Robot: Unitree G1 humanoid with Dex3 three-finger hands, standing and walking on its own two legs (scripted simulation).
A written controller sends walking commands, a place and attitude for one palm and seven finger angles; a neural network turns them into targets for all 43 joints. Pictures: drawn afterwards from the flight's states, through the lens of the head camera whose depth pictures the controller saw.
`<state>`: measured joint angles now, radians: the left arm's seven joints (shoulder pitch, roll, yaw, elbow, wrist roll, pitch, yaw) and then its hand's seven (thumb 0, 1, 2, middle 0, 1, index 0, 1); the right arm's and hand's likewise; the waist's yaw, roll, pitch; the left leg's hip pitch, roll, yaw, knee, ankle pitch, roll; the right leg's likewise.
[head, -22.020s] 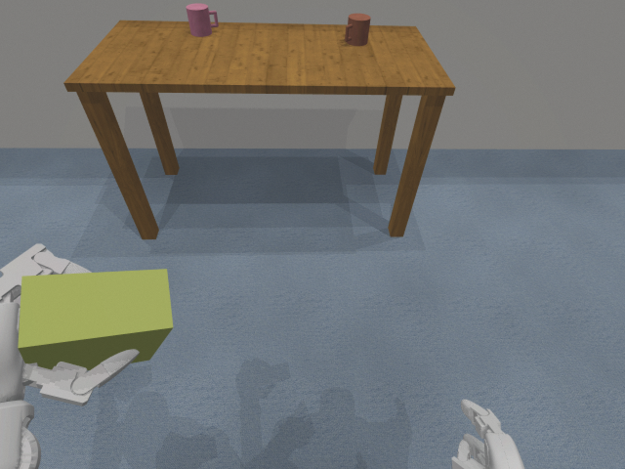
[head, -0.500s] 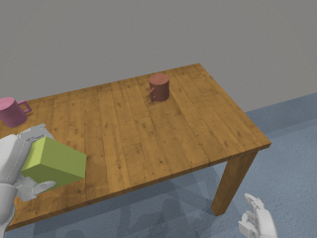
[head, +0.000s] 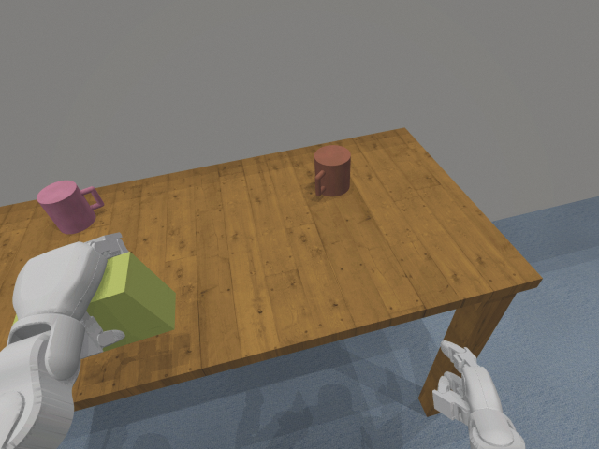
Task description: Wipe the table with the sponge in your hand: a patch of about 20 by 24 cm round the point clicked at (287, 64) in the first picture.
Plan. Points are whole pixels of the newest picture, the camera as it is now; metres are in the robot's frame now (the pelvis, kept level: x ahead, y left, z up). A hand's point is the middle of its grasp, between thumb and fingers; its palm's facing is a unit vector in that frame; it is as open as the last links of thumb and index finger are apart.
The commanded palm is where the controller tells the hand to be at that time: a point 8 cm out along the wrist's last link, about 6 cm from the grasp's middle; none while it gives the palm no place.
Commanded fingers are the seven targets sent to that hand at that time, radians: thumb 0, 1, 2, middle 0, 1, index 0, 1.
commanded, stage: turn the palm down, sponge in hand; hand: left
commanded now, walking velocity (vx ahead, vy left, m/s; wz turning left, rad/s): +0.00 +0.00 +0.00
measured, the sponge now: (111, 314) +0.22 +0.29 +0.09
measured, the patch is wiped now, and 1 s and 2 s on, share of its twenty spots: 0.00 0.00 0.00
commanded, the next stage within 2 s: move the sponge above the wiping area in 0.58 s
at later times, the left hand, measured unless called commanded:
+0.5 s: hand (103, 297) +0.23 +0.29 +0.12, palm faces +0.07 -0.08 -0.99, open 9.7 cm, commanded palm +0.19 +0.28 +0.19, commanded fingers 0.00 0.10 1.30 -1.20 -1.60 -1.20 -1.60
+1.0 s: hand (119, 297) +0.24 +0.28 +0.11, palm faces +0.04 -0.07 -1.00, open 9.7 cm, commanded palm +0.21 +0.27 +0.18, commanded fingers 0.00 0.10 1.30 -1.20 -1.60 -1.20 -1.60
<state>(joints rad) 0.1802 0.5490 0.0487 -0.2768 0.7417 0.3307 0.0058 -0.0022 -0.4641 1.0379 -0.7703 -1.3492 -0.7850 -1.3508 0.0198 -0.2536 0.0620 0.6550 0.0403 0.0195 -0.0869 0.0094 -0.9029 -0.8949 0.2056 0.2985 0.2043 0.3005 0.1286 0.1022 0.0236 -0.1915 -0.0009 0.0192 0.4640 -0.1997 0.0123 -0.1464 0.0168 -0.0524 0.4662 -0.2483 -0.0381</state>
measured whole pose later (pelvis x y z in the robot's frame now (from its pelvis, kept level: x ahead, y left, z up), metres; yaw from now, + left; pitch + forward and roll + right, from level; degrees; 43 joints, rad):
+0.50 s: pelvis +0.00 +0.00 +0.00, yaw +0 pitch -5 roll +0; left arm 0.15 0.54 -0.01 -0.25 0.86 0.33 -0.04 0.00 -0.46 1.04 -0.77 -1.35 -0.78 -1.35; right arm 0.00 -0.25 0.06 0.68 0.03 0.03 -0.05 0.01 -0.90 -0.89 0.21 0.30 0.20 0.30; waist 0.14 0.11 0.04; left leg -0.15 -0.01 0.02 0.40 -0.17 0.02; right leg -0.11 0.01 -0.05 0.42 -0.22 -0.04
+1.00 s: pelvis +0.00 -0.01 +0.00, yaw -1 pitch -5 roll +0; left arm 0.11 0.53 -0.01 -0.15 0.87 0.31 -0.03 0.00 -0.46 1.04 -0.77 -1.35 -0.78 -1.35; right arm 0.01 -0.26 0.04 0.69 0.04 0.02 -0.06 0.01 -0.90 -0.90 0.20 0.30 0.20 0.30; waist 0.13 0.11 0.03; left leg -0.15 0.01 0.02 0.41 -0.18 0.00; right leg -0.12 0.03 -0.05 0.43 -0.23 -0.06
